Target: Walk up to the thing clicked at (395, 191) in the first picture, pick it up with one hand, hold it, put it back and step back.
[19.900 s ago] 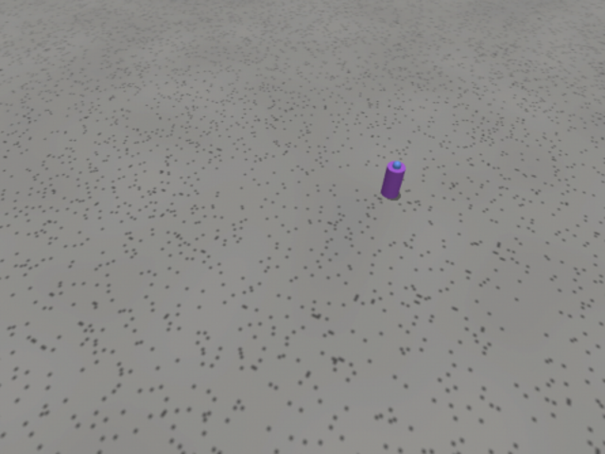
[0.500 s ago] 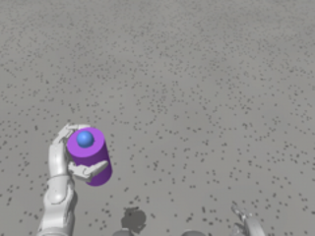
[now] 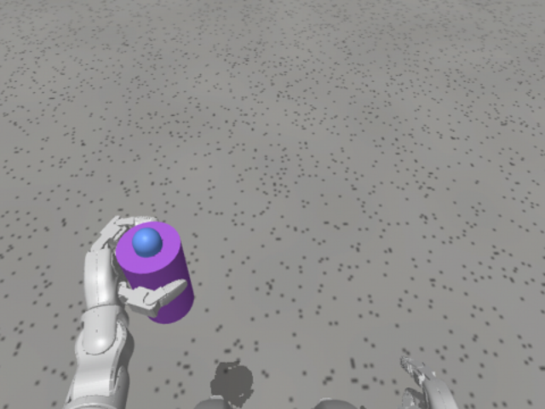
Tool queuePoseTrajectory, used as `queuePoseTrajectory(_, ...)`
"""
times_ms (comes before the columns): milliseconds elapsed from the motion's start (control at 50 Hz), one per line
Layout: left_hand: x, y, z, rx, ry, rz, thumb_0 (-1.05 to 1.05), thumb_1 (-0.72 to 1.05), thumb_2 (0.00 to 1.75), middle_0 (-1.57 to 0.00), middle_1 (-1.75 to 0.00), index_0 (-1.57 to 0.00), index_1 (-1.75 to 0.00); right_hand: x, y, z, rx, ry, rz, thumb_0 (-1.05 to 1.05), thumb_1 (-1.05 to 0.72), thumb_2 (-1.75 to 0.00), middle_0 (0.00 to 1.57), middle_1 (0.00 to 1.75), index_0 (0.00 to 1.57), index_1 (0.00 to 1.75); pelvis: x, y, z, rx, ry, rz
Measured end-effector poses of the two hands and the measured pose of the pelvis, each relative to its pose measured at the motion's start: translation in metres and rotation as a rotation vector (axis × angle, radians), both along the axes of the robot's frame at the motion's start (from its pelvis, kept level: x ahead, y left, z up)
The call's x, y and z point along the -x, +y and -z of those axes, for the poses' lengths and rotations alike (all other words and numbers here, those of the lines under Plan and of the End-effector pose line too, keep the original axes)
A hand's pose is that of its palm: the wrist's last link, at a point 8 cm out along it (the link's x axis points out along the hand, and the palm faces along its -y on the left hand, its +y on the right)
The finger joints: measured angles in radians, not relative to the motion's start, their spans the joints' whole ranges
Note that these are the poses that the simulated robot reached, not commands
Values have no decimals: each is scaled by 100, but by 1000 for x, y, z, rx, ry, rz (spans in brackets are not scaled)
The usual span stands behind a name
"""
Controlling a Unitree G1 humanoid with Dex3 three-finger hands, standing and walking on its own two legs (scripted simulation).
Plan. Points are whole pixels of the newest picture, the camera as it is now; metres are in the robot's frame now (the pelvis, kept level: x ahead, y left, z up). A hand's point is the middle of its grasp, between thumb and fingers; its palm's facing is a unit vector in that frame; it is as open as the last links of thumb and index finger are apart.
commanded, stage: hold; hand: left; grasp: from the side
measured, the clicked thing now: (158, 271) +0.32 +0.17 +0.01
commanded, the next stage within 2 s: crouch in 0.34 s
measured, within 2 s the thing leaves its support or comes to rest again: neither
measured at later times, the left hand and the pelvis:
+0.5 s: hand (148, 262) +0.32 +0.18 +0.03, palm faces +0.22 -0.97 -0.04, open 11.4 cm; pelvis +0.00 +0.00 +0.00, yaw +0 degrees
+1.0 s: hand (166, 294) +0.34 +0.19 -0.12, palm faces +0.24 -0.97 -0.04, open 11.4 cm; pelvis -0.02 +0.00 -0.09, yaw -1 degrees
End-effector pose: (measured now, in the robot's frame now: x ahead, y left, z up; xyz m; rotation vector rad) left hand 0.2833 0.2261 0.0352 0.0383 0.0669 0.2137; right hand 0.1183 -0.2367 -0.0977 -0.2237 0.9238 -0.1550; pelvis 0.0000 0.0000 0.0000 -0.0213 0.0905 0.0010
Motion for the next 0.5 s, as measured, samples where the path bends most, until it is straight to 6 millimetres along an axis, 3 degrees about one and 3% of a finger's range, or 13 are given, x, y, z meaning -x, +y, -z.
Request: queuePoseTrajectory(500, -3, 2, -1, 5, -1, -10, 0, -54, 102, -64, -100, -64, -100, -4, -1, -3, 7, -10, 0, 1, -93, -91, 20, 30, 20, 30, -1, -1, -1, -1, -2, -1)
